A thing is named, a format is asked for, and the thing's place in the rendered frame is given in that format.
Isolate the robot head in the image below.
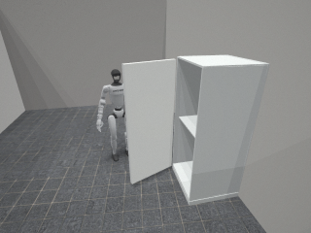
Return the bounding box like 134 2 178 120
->
111 69 122 86

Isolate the robot right thigh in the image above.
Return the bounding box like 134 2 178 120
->
107 113 118 141

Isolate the robot right forearm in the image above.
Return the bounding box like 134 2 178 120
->
97 100 104 119

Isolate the robot right hand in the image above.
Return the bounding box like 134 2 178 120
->
96 118 104 132

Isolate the fridge door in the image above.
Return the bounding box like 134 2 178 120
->
121 58 176 184

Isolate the right robot upper arm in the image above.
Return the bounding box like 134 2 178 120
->
101 85 110 105

